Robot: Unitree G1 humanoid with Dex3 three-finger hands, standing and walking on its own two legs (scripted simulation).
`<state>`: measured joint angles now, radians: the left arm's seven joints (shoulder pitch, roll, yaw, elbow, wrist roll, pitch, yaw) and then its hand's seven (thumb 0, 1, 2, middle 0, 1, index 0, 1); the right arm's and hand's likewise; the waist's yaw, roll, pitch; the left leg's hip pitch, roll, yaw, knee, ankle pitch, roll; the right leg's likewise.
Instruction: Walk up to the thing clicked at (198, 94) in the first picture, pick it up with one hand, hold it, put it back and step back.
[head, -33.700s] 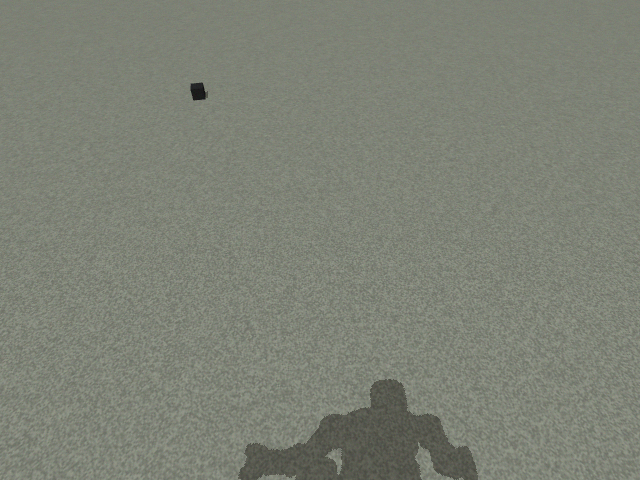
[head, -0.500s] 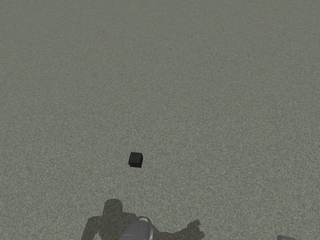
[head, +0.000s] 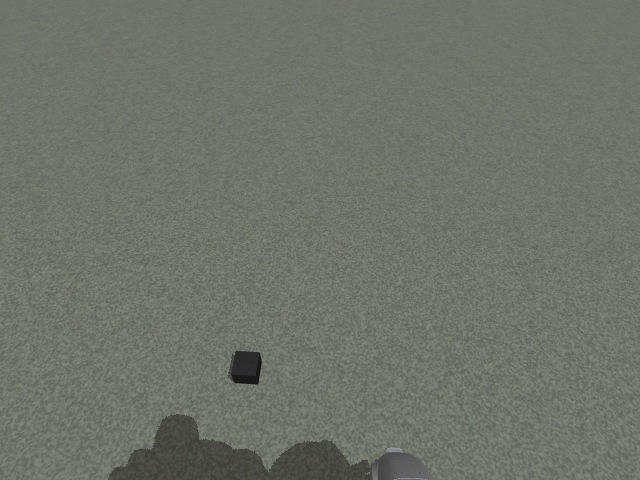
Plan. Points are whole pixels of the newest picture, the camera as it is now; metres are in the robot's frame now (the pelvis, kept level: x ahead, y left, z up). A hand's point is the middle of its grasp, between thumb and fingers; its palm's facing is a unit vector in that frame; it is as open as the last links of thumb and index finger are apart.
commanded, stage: walk up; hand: left
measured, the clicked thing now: (247, 367) +0.54 +0.21 -0.73
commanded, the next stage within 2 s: none
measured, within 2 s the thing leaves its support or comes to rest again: neither
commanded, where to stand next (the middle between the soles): +0.15 -0.03 m, yaw +0 degrees
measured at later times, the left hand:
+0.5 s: hand out of the picture +0.10 +0.24 -0.16, palm faces -0.02 -0.95 -0.31, open 7.4 cm
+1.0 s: hand out of the picture +0.07 +0.26 -0.16, palm faces +0.02 -0.93 -0.37, open 7.4 cm
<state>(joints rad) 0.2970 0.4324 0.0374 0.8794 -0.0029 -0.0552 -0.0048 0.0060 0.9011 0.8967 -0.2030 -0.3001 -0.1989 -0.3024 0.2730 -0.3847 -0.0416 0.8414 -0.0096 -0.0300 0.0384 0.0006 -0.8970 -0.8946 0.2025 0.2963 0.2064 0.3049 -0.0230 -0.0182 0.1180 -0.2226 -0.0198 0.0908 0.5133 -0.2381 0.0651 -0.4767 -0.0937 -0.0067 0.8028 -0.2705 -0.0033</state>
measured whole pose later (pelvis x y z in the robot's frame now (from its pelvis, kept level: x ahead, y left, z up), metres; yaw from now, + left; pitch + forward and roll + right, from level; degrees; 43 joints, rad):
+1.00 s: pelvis +0.02 -0.02 +0.00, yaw +1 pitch -2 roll +0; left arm 0.18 0.40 0.03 1.07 -0.01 -0.01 -0.01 0.01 0.90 0.90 -0.20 -0.30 -0.20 -0.30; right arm 0.19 -0.35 -0.01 1.03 -0.01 -0.03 0.01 0.00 -0.90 -0.89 0.20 0.30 0.21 0.30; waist 0.01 -0.01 0.08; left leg -0.18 0.02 0.03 0.57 -0.35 0.01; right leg -0.27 -0.03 -0.01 0.55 -0.22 0.01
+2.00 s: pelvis +0.09 -0.05 +0.00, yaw -2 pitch -3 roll +0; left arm 0.17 0.34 0.02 1.00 0.00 -0.02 0.02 0.01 0.90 0.90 -0.20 -0.30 -0.20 -0.30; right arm 0.16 -0.40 -0.04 1.01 0.01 0.03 -0.01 0.00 -0.90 -0.90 0.20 0.30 0.20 0.30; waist 0.00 0.06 0.17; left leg -0.37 0.00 -0.08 0.82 -0.41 0.00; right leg -0.17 0.00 -0.03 0.48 -0.26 -0.02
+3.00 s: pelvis +0.04 -0.07 -0.02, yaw -1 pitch -5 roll +1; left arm 0.20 0.44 0.08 0.89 -0.01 -0.04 0.00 0.01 0.90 0.90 -0.20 -0.30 -0.20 -0.30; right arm 0.36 -0.43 -0.06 0.90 -0.03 0.02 0.02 0.00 -0.90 -0.89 0.20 0.30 0.21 0.31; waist -0.05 -0.02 0.11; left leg -0.20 0.05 -0.07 0.67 -0.38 -0.04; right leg -0.37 -0.07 0.01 0.59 -0.14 0.01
